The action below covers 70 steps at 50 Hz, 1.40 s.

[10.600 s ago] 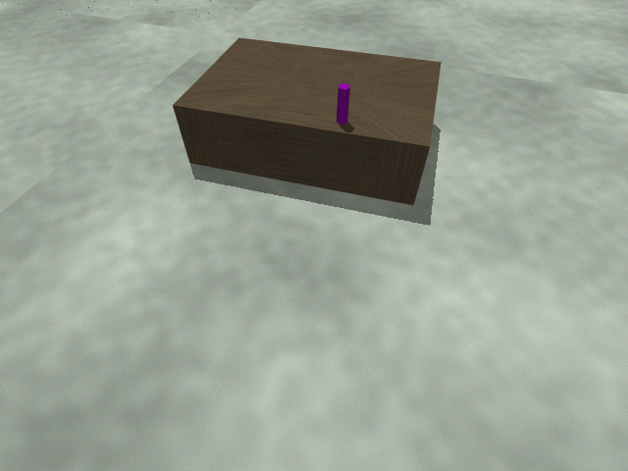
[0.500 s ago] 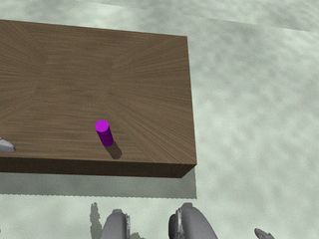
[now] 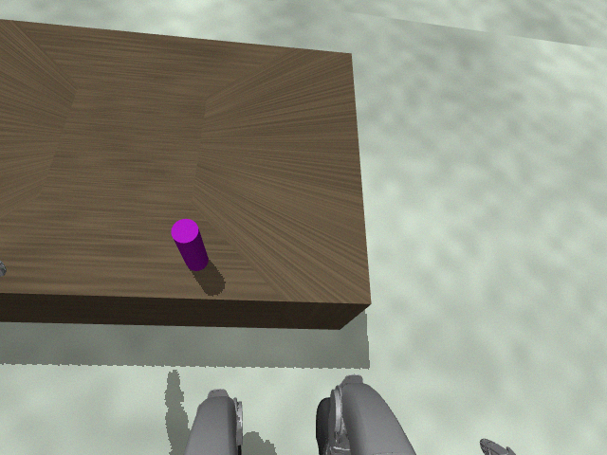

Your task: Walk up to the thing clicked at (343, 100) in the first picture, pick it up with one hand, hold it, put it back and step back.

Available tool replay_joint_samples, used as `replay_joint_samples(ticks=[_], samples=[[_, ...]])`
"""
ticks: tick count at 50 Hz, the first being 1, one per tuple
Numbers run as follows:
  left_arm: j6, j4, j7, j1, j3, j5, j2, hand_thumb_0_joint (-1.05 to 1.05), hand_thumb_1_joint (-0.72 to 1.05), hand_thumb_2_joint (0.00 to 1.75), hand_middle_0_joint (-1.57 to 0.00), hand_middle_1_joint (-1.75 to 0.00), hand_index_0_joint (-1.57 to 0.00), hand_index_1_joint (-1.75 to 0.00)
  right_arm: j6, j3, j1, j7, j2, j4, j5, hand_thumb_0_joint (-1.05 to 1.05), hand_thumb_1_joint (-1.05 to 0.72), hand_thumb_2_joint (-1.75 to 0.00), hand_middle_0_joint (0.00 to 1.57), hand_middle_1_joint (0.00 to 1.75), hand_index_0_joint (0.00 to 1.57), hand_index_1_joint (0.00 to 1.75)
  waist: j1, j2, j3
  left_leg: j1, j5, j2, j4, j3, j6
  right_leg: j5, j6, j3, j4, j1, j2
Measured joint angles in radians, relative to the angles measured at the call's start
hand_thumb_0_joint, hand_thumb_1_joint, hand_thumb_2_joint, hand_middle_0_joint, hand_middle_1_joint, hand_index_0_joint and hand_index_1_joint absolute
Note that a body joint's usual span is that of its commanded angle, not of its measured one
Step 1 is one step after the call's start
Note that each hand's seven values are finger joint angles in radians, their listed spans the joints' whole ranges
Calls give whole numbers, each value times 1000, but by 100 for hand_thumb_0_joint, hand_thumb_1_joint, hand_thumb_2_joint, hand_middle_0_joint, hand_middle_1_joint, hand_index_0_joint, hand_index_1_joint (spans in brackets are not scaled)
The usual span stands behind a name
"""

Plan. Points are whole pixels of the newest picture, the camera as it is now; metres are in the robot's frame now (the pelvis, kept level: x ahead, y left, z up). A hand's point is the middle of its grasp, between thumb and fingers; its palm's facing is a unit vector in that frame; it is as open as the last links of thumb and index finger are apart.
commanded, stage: approach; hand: left
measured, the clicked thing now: (191, 247) +0.48 +0.18 -0.27
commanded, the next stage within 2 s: close in in 0.44 s
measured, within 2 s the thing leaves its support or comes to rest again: neither
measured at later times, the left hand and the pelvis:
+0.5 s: hand (113, 266) +0.42 +0.29 -0.20, palm faces +0.05 -1.00 +0.03, open 17.5 cm; pelvis -0.05 +0.00 -0.20, yaw -1 degrees
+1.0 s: hand (171, 268) +0.43 +0.21 -0.26, palm faces +0.04 -1.00 -0.01, open 17.7 cm; pelvis -0.08 +0.00 -0.28, yaw +0 degrees
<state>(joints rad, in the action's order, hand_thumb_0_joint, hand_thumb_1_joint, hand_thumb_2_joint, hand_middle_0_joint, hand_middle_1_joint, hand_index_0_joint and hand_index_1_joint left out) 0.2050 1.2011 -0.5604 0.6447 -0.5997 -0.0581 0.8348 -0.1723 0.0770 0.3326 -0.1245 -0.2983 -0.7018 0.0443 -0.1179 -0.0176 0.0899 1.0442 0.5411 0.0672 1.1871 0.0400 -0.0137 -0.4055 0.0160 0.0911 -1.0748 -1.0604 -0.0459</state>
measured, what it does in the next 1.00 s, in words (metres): lowers itself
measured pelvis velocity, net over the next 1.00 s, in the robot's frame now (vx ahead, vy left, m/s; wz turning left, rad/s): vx -0.08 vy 0.00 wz -0.01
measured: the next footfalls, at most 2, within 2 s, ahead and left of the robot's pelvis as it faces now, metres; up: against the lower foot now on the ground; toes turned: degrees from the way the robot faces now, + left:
none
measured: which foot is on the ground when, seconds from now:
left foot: down 0.00-1.00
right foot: down 0.00-1.00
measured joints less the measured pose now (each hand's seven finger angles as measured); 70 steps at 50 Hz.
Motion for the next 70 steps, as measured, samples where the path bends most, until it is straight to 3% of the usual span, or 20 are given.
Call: replay_joint_samples(ticks=[4, 13, 18, 21, 31, 35, 41, 45, 56, 70], samples=[[66, 31, -4, 22, -5, -28, -3, -1, -57, 1, -8, -2, -6, -4, -9, 3, -6, 9, -4, 6, 5, 1, -89, -90, 21, 31, 20, 30, -6, -5, 4, 56, 12, -1, 44, 3, 1, -11, 0, 0, -44, -57, -2], [306, 56, -47, 68, -44, -146, -67, -1, -57, 0, -7, -3, -6, -5, -25, 22, -63, 47, -28, 27, 23, 1, -90, -90, 20, 31, 20, 30, -39, -12, 63, 378, 106, -9, 338, 19, 2, -98, -1, -7, -336, -382, -17], [389, 27, -67, 69, -90, -157, -112, -1, -54, 0, -7, -4, -5, -5, -17, 25, -126, 62, -19, 25, 43, 1, -91, -90, 20, 31, 20, 30, -54, -11, 73, 570, 168, -15, 547, 29, 3, -150, 1, -16, -543, -580, -25], [411, 3, -64, 86, -102, -147, -135, -1, -53, 0, -7, -5, -5, -6, -12, 25, -157, 67, -5, 18, 58, 1, -92, -90, 20, 31, 20, 30, -55, -15, 67, 667, 190, -21, 656, 33, 2, -170, -1, -22, -652, -682, -31], [368, -16, 14, 187, -2, -76, -211, -2, -58, 1, -7, -6, -6, -8, 9, 27, -192, 102, 23, 8, 75, 1, -94, -91, 21, 31, 20, 30, -53, 3, 37, 903, 185, -48, 890, 37, 1, -161, -6, -44, -886, -922, -53], [361, -31, 82, 208, 19, -64, -257, -2, -60, 1, -7, -7, -7, -8, 14, 26, -177, 123, 24, 8, 69, 1, -94, -91, 21, 31, 20, 30, -56, 14, 30, 960, 175, -54, 953, 39, 1, -149, -7, -51, -947, -981, -56], [351, -87, 199, 219, 47, -15, -295, -2, -61, 0, -8, -8, -7, -8, 40, 14, -151, 147, 26, 0, 59, 1, -93, -90, 21, 31, 20, 30, -62, 27, 21, 1010, 161, -58, 1001, 44, -3, -133, -12, -52, -993, -1031, -58], [335, -100, 239, 222, 75, -14, -303, -2, -61, 0, -7, -8, -7, -8, 54, 2, -136, 152, 21, -4, 49, 1, -93, -90, 21, 30, 20, 30, -64, 34, 28, 1019, 154, -60, 1002, 41, -1, -127, -12, -55, -996, -1041, -59], [323, -114, 280, 209, 138, -25, -338, -1, -60, 0, -6, -6, -7, -6, 81, -27, -119, 158, -5, 4, 25, 1, -93, -90, 20, 30, 20, 30, -59, 32, 51, 1017, 160, -61, 981, 33, 6, -136, -5, -60, -975, -1036, -60], [340, -172, 336, 194, 186, -11, -409, -2, -58, 0, -7, -5, -7, -5, 116, -44, -166, 168, 3, 18, 29, 1, -94, -91, 20, 30, 20, 30, -39, 31, 51, 994, 190, -69, 968, 23, 9, -174, 2, -70, -973, -1015, -69]])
